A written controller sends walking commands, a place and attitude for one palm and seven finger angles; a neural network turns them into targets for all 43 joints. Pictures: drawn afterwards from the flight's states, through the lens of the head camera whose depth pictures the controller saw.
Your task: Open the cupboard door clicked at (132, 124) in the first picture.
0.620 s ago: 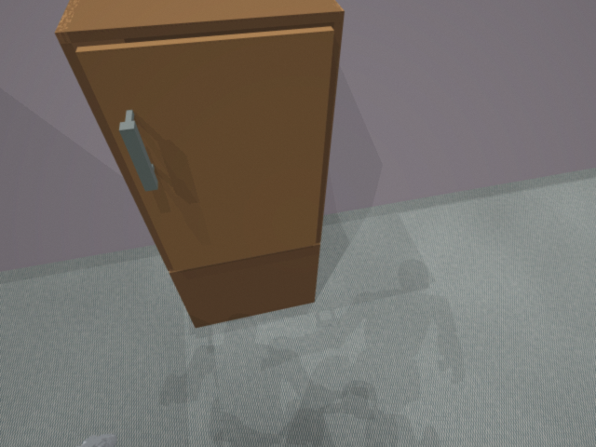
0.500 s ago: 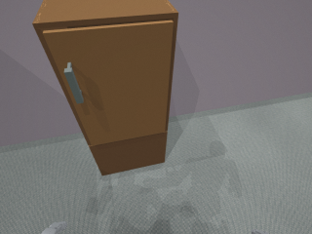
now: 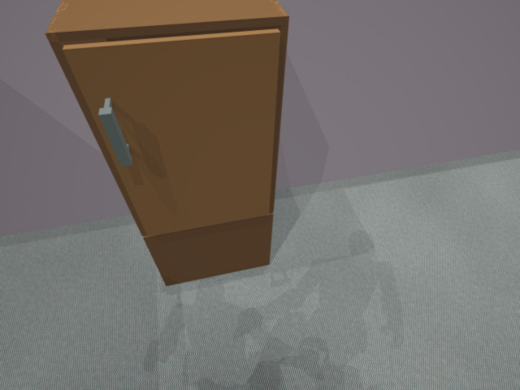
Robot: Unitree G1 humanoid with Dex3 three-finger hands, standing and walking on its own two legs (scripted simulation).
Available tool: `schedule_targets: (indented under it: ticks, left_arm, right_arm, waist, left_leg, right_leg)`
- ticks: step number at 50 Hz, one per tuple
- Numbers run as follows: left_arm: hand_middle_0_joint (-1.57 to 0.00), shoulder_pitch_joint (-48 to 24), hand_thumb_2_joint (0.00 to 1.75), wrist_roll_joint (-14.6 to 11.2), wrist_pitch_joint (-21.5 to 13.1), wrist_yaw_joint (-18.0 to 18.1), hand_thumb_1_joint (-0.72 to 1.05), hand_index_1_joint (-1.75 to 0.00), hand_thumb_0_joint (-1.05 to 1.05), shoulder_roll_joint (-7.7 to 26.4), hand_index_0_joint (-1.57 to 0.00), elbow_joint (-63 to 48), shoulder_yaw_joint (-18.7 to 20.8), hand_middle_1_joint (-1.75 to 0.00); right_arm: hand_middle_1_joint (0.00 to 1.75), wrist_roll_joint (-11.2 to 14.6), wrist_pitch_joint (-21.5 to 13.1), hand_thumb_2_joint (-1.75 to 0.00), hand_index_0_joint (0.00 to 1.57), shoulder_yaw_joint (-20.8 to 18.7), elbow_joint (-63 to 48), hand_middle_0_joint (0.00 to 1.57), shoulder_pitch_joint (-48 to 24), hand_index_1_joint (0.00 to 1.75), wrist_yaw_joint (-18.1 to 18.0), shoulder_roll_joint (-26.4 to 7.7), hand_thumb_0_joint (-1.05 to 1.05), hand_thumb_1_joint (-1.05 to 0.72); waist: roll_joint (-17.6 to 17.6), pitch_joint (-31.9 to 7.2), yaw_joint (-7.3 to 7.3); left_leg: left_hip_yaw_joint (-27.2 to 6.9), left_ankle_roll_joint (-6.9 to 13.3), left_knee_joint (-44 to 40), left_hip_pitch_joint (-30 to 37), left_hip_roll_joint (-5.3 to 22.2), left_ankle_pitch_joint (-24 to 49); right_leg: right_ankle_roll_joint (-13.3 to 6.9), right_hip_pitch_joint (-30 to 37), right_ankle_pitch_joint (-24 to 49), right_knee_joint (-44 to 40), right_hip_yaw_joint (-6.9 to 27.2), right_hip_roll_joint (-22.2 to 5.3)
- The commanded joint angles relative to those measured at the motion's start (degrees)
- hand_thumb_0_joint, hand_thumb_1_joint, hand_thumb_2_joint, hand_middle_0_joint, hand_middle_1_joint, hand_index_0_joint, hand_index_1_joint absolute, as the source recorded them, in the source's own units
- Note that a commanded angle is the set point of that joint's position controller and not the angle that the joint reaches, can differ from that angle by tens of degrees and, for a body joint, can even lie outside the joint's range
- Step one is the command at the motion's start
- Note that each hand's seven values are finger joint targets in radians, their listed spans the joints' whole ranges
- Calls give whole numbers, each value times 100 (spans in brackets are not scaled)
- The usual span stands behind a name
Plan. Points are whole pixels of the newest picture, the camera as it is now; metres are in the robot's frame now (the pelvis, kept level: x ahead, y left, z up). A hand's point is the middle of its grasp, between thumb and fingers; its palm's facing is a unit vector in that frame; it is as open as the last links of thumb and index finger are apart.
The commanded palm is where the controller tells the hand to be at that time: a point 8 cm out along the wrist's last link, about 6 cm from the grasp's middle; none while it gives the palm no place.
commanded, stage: stand and wait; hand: left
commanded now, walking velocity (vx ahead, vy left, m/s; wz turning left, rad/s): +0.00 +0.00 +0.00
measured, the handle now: (117, 132) +0.58 +0.34 +0.05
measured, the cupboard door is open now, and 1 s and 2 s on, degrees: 0 0 0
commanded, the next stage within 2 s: look at it before walking up in 0.20 s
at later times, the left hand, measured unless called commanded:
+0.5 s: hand out of the picture +0.07 +0.22 -0.16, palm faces -0.02 -0.95 -0.30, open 7.4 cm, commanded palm none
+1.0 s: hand out of the picture +0.06 +0.23 -0.16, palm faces -0.01 -0.95 -0.31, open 7.4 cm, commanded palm none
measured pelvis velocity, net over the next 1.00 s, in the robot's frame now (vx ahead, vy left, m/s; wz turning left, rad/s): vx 0.00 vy -0.01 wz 0.01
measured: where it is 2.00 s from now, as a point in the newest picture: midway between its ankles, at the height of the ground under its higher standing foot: outside the picture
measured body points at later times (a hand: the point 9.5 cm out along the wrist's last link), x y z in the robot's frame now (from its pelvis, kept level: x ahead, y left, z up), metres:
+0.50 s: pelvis -0.01 -0.01 +0.00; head +0.00 -0.01 +0.45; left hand +0.07 +0.27 -0.14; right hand +0.06 -0.28 -0.14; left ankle -0.02 +0.12 -0.74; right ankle -0.02 -0.13 -0.74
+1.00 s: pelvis +0.00 -0.01 +0.00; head +0.00 -0.01 +0.45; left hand +0.06 +0.28 -0.14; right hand +0.06 -0.29 -0.14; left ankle -0.02 +0.12 -0.74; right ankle -0.02 -0.13 -0.74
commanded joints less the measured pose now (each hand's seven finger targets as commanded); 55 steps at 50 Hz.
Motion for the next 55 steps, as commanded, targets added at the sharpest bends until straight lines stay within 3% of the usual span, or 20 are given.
schedule_targets:
  ticks: [1,15,47,51,55]
  left_arm:
    - [-20,-267,90,3,-144,69,90,-30,0,1053,-20,-367,238,-30]
    - [-20,-227,90,7,-148,80,90,-30,0,980,-20,-242,240,-30]
    - [-20,-238,90,9,-159,67,90,-30,0,1040,-20,-199,268,-30]
    - [-20,22,90,-12,-41,124,90,-30,0,622,-20,-195,218,-30]
    - [-20,118,90,4,47,156,90,-30,0,615,-20,-341,285,-30]
  right_arm:
    - [30,-6,-138,-90,20,-163,-328,20,-273,30,-49,-1024,0,-90]
    - [30,-13,-143,-90,20,-160,-184,20,-184,30,-60,-953,0,-90]
    - [30,-11,-157,-90,20,-144,-194,20,-206,30,-66,-1031,0,-90]
    - [30,-18,-52,-90,20,-65,-208,20,7,30,-48,-533,0,-90]
    - [30,-28,55,-90,20,-123,-344,20,87,30,-30,-514,0,-90]
  waist:
    - [-20,-397,4]
    - [4,-244,20]
    - [17,-353,20]
    - [81,-403,41]
    - [30,-265,76]
  left_leg:
    - [-472,136,-345,41,668,1014]
    - [-494,111,-428,20,684,988]
    - [-553,99,-522,145,714,1265]
    - [-523,38,-212,-54,671,1647]
    - [-638,70,105,-499,619,1520]
  right_leg:
    - [-183,64,1176,-384,444,-589]
    - [-177,-34,1036,-485,454,-578]
    - [-157,105,1206,-557,411,-588]
    - [-55,151,1473,-228,203,-670]
    - [-62,48,1270,69,104,-710]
